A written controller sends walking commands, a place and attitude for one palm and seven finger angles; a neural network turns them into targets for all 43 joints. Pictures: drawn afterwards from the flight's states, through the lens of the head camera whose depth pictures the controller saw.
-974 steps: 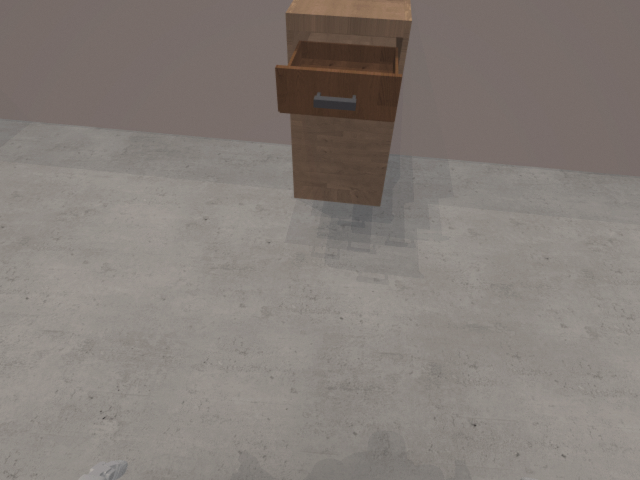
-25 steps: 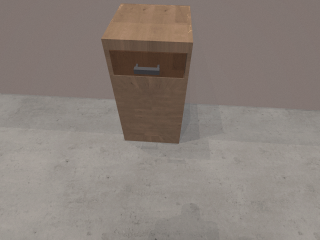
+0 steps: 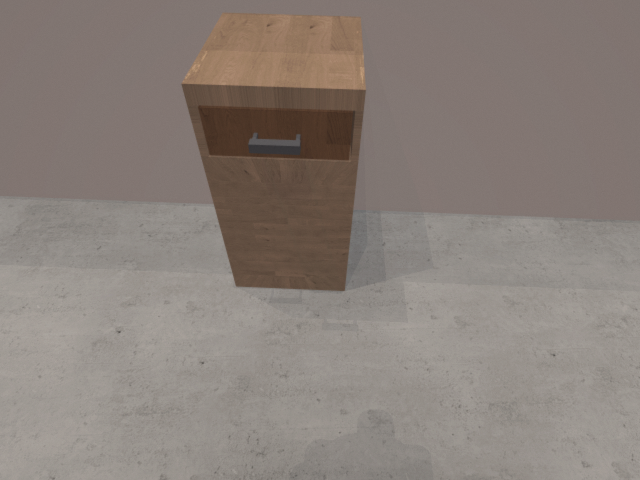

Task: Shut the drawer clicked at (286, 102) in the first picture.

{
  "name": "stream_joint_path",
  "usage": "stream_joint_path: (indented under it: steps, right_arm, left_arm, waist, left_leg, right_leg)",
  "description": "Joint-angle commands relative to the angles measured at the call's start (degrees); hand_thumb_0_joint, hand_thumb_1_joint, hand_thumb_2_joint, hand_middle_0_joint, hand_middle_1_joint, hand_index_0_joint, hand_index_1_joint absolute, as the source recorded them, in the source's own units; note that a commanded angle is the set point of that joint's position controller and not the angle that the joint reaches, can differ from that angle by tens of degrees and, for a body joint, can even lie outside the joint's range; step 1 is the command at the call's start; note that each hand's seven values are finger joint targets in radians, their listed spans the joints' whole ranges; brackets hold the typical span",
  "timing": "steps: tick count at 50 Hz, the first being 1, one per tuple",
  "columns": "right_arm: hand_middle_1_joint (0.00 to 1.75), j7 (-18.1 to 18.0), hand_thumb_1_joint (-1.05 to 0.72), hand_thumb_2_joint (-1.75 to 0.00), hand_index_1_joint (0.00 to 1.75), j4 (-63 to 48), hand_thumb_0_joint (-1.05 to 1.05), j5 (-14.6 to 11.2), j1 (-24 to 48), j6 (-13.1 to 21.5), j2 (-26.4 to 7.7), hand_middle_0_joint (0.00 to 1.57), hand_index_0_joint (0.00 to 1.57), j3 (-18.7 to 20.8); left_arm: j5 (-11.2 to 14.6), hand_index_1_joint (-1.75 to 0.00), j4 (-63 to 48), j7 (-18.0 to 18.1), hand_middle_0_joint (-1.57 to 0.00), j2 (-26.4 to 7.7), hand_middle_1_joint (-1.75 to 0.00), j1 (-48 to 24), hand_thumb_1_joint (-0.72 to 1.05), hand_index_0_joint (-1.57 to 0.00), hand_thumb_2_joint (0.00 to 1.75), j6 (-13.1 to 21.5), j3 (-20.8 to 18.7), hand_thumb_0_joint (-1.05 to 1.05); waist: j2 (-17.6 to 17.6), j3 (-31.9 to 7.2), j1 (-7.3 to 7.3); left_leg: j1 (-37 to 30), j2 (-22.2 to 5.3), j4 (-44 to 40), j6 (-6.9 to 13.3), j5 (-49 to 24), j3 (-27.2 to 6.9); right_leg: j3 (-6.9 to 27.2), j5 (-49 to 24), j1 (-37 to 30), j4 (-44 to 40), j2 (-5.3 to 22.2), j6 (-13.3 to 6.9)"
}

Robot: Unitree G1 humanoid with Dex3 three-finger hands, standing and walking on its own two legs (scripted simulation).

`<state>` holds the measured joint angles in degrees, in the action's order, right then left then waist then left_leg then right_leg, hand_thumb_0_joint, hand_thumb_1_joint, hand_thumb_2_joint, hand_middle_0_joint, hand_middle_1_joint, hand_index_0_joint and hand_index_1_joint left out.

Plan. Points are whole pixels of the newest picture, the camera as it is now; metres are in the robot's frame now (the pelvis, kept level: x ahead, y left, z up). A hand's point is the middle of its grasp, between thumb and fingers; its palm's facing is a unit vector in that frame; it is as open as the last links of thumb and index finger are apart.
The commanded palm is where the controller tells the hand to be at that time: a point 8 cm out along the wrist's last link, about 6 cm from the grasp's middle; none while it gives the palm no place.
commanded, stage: look to check the result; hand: left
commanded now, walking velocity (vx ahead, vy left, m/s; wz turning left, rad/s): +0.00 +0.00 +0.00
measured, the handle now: (275, 141) +0.86 +0.15 -0.08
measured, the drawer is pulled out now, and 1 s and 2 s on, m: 0.00 0.00 0.00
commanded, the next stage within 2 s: stand and wait in 0.54 s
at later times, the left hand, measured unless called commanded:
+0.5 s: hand out of the picture +0.00 +0.14 -0.18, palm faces +0.05 -0.99 -0.16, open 7.4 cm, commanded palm none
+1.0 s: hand out of the picture +0.02 +0.15 -0.17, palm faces +0.04 -0.98 -0.19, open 7.4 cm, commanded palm none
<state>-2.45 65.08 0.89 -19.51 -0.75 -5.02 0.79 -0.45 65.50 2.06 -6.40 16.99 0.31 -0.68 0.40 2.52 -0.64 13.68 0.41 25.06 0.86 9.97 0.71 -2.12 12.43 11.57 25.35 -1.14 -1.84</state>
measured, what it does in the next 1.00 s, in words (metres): stands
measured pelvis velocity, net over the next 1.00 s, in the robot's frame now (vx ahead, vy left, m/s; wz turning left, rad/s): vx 0.03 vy -0.02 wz -0.01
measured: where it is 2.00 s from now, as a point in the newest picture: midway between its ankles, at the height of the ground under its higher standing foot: outside the picture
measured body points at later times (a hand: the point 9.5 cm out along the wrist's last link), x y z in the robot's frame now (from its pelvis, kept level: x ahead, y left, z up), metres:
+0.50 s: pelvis +0.01 -0.01 +0.00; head +0.02 -0.01 +0.45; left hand +0.00 +0.20 -0.16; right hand -0.01 -0.21 -0.17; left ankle +0.04 +0.11 -0.74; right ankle +0.02 -0.10 -0.74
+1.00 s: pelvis +0.03 -0.02 +0.00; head +0.04 -0.02 +0.45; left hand +0.02 +0.20 -0.16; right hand +0.01 -0.23 -0.16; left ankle +0.04 +0.11 -0.74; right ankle +0.02 -0.10 -0.74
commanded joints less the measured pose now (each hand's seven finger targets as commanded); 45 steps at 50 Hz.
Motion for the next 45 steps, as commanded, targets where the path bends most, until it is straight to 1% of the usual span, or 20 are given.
stream_joint_path:
  steps: [1, 5, 8, 11, 13, 15, 17, 20, 21, 23, 26, 27, 29, 36, 37, 38, 39, 41, 42, 45]
  right_arm:
    - [0.30, -0.2, -0.90, -0.90, 0.30, -1.0, 0.00, 0.1, -4.6, 0.9, -4.7, 0.20, 0.20, 0.6]
    - [0.30, -0.2, -0.90, -0.90, 0.30, -0.5, 0.00, 0.1, -4.7, 1.0, -4.3, 0.20, 0.20, 0.4]
    - [0.30, -0.2, -0.90, -0.90, 0.30, -0.3, 0.00, 0.1, -4.7, 0.8, -4.1, 0.20, 0.20, 0.4]
    - [0.30, -0.2, -0.90, -0.90, 0.30, -0.4, 0.00, 0.1, -4.6, 0.8, -4.5, 0.20, 0.20, 0.5]
    - [0.30, -0.2, -0.90, -0.90, 0.30, -0.1, 0.00, 0.1, -4.8, 0.9, -4.2, 0.20, 0.20, 0.4]
    - [0.30, -0.3, -0.90, -0.90, 0.30, -0.1, 0.00, 0.2, -4.4, 1.0, -4.4, 0.20, 0.20, 0.3]
    - [0.30, -0.3, -0.90, -0.90, 0.30, -0.2, 0.00, 0.1, -4.1, 1.0, -4.3, 0.20, 0.20, 0.4]
    - [0.30, -0.3, -0.90, -0.90, 0.30, -0.2, 0.00, 0.1, -4.0, 1.1, -4.6, 0.20, 0.20, 0.4]
    - [0.30, -0.3, -0.90, -0.90, 0.30, -0.4, 0.00, 0.0, -3.8, 1.1, -5.0, 0.20, 0.20, 0.5]
    - [0.30, -0.3, -0.90, -0.90, 0.30, -0.2, 0.00, 0.1, -3.7, 1.2, -4.7, 0.20, 0.20, 0.4]
    - [0.30, -0.4, -0.90, -0.90, 0.30, -0.5, 0.00, 0.0, -3.4, 1.1, -5.2, 0.20, 0.20, 0.5]
    - [0.30, -0.4, -0.90, -0.90, 0.30, -0.3, 0.00, 0.1, -3.6, 1.2, -5.0, 0.20, 0.20, 0.4]
    - [0.30, -0.4, -0.90, -0.90, 0.30, -0.3, 0.00, 0.1, -3.3, 1.3, -5.1, 0.20, 0.20, 0.4]
    - [0.30, -0.4, -0.90, -0.90, 0.30, -0.2, 0.00, 0.0, -2.6, 1.2, -5.9, 0.20, 0.20, 0.5]
    - [0.30, -0.4, -0.90, -0.90, 0.30, -0.1, 0.00, 0.1, -2.6, 1.2, -5.7, 0.20, 0.20, 0.4]
    - [0.30, -0.4, -0.90, -0.90, 0.30, 0.1, 0.00, 0.1, -2.9, 1.2, -5.8, 0.20, 0.20, 0.3]
    - [0.30, -0.4, -0.90, -0.90, 0.30, 0.0, 0.00, 0.1, -2.5, 1.2, -5.7, 0.20, 0.20, 0.4]
    - [0.30, -0.4, -0.90, -0.90, 0.30, -0.3, 0.00, 0.0, -2.1, 1.3, -6.5, 0.20, 0.20, 0.6]
    - [0.30, -0.4, -0.90, -0.90, 0.30, -0.1, 0.00, 0.0, -2.4, 1.3, -6.2, 0.20, 0.20, 0.5]
    - [0.30, -0.4, -0.90, -0.90, 0.30, -0.1, 0.00, 0.0, -2.1, 1.4, -6.6, 0.20, 0.20, 0.5]
  left_arm:
    - [0.0, -0.30, -0.9, 0.4, -0.20, -4.6, -0.30, 4.7, 0.90, -0.20, 0.90, 0.6, -0.9, 0.00]
    - [0.1, -0.30, -0.6, 0.5, -0.20, -4.5, -0.30, 4.6, 0.90, -0.20, 0.90, 0.6, -0.9, 0.00]
    - [0.1, -0.30, -0.5, 0.5, -0.20, -4.4, -0.30, 4.5, 0.90, -0.20, 0.90, 0.5, -0.9, 0.00]
    - [0.0, -0.30, -0.4, 0.6, -0.20, -4.4, -0.30, 5.0, 0.90, -0.20, 0.90, 0.7, -0.7, 0.00]
    - [0.1, -0.30, -0.5, 0.6, -0.20, -4.4, -0.30, 4.5, 0.90, -0.20, 0.90, 0.7, -0.9, 0.00]
    - [0.1, -0.30, -0.4, 0.6, -0.20, -4.3, -0.30, 4.7, 0.90, -0.20, 0.90, 0.7, -0.8, 0.00]
    - [0.0, -0.30, -0.4, 0.6, -0.20, -4.3, -0.30, 4.7, 0.90, -0.20, 0.90, 0.7, -0.8, 0.00]
    - [0.0, -0.30, -0.4, 0.5, -0.20, -4.3, -0.30, 4.5, 0.90, -0.20, 0.90, 0.7, -0.9, 0.00]
    - [0.0, -0.30, -0.4, 0.6, -0.20, -4.5, -0.30, 4.8, 0.90, -0.20, 0.90, 0.8, -0.9, 0.00]
    - [0.0, -0.30, -0.4, 0.5, -0.20, -4.5, -0.30, 4.4, 0.90, -0.20, 0.90, 0.8, -0.9, 0.00]
    - [0.0, -0.30, -0.4, 0.6, -0.20, -4.6, -0.30, 4.6, 0.90, -0.20, 0.90, 0.9, -0.9, 0.00]
    - [0.0, -0.30, -0.4, 0.5, -0.20, -4.6, -0.30, 4.4, 0.90, -0.20, 0.90, 0.9, -1.0, 0.00]
    - [0.1, -0.30, -0.5, 0.5, -0.20, -4.7, -0.30, 4.3, 0.90, -0.20, 0.90, 0.9, -1.0, 0.00]
    - [0.1, -0.30, -0.6, 0.5, -0.20, -5.4, -0.30, 4.3, 0.90, -0.20, 0.90, 1.0, -1.0, 0.00]
    - [0.1, -0.30, -0.5, 0.5, -0.20, -5.3, -0.30, 4.2, 0.90, -0.20, 0.90, 1.0, -1.0, 0.00]
    - [0.1, -0.30, -0.6, 0.5, -0.20, -5.4, -0.30, 3.8, 0.90, -0.20, 0.90, 0.9, -1.0, 0.00]
    - [0.1, -0.30, -0.5, 0.5, -0.20, -5.5, -0.30, 4.0, 0.90, -0.20, 0.90, 1.0, -1.0, 0.00]
    - [0.1, -0.30, -0.6, 0.5, -0.20, -5.9, -0.30, 4.1, 0.90, -0.20, 0.90, 1.1, -1.1, 0.00]
    - [0.1, -0.30, -0.7, 0.5, -0.20, -6.0, -0.30, 3.6, 0.90, -0.20, 0.90, 1.1, -1.1, 0.00]
    - [0.1, -0.30, -0.7, 0.4, -0.20, -6.2, -0.30, 3.3, 0.90, -0.20, 0.90, 1.1, -1.2, 0.00]
  waist:
    - [-0.6, 2.0, 0.28]
    - [0.3, 2.5, 0.27]
    - [0.1, 3.5, 0.14]
    - [-0.8, 3.3, 0.13]
    - [-0.6, 3.1, 0.00]
    - [0.6, 3.1, 0.07]
    - [0.1, 3.5, 0.16]
    - [0.5, 3.8, 0.06]
    - [0.0, 3.6, 0.19]
    - [0.8, 3.3, 0.16]
    - [-0.5, 3.5, 0.15]
    - [-0.5, 2.7, 0.17]
    - [-0.1, 2.4, 0.21]
    - [0.2, 3.3, 0.31]
    - [-0.3, 3.0, 0.18]
    - [0.5, 3.1, 0.14]
    - [0.3, 3.0, 0.31]
    - [0.1, 2.2, 0.30]
    - [-0.4, 1.8, 0.14]
    - [0.3, 2.2, 0.31]
  left_leg:
    - [-0.7, -4.8, -4.7, 1.6, 1.4, -5.0]
    - [-0.8, -5.0, -5.1, 1.6, 1.2, -5.0]
    - [-0.7, -5.0, -5.2, 1.5, 1.7, -4.8]
    - [-1.7, -4.9, -4.6, 1.4, 0.9, -4.5]
    - [-1.4, -5.1, -5.0, 1.4, 0.5, -4.5]
    - [-1.6, -5.2, -5.2, 1.4, 1.0, -4.6]
    - [-1.5, -5.3, -5.1, 1.4, 0.8, -4.6]
    - [-1.5, -5.2, -5.3, 1.3, 0.8, -4.6]
    - [-1.8, -5.4, -5.1, 1.4, 0.1, -4.7]
    - [-1.9, -5.4, -5.3, 1.4, -0.3, -4.7]
    - [-2.5, -5.3, -4.9, 1.3, -0.7, -4.5]
    - [-2.5, -5.4, -4.9, 1.4, -1.3, -4.5]
    - [-2.8, -5.4, -4.8, 1.3, -2.3, -4.3]
    - [-3.2, -5.4, -4.5, 1.2, -2.6, -4.2]
    - [-3.4, -5.5, -4.7, 1.2, -2.4, -4.2]
    - [-3.0, -5.4, -4.9, 1.1, -2.1, -4.3]
    - [-3.3, -5.4, -4.9, 1.2, -2.3, -4.3]
    - [-4.1, -5.5, -4.4, 1.2, -3.4, -4.1]
    - [-4.0, -5.7, -4.6, 1.2, -3.7, -4.1]
    - [-3.9, -5.6, -4.9, 1.1, -3.8, -4.1]
  right_leg:
    - [6.1, 3.0, 2.6, -7.2, 6.0, -1.4]
    - [5.9, 2.1, 2.2, -7.1, 6.0, -1.4]
    - [6.0, 2.7, 2.7, -7.4, 5.9, -1.3]
    - [6.5, 2.7, 3.2, -7.6, 5.9, -1.4]
    - [6.2, 2.0, 2.4, -7.6, 6.0, -1.3]
    - [6.3, 2.0, 2.5, -7.4, 5.8, -1.3]
    - [6.2, 1.7, 2.4, -7.5, 5.8, -1.3]
    - [6.2, 1.6, 2.4, -7.5, 5.7, -1.3]
    - [6.2, 1.3, 2.5, -7.4, 5.7, -1.3]
    - [6.1, 0.5, 1.8, -7.3, 5.7, -1.2]
    - [6.4, 0.6, 2.2, -7.6, 5.7, -1.3]
    - [6.2, -0.1, 1.4, -7.6, 5.9, -1.3]
    - [6.3, -1.2, 0.9, -7.5, 5.9, -1.2]
    - [6.4, -1.3, 1.2, -7.9, 6.0, -1.3]
    - [6.3, -1.1, 1.1, -7.9, 6.0, -1.4]
    - [6.3, -0.9, 0.8, -7.9, 6.0, -1.4]
    - [6.4, -1.3, 0.7, -7.9, 6.0, -1.4]
    - [6.5, -2.5, 0.4, -7.9, 6.0, -1.4]
    - [6.4, -3.1, -0.2, -7.8, 6.1, -1.4]
    - [6.2, -3.5, -0.5, -7.8, 6.2, -1.4]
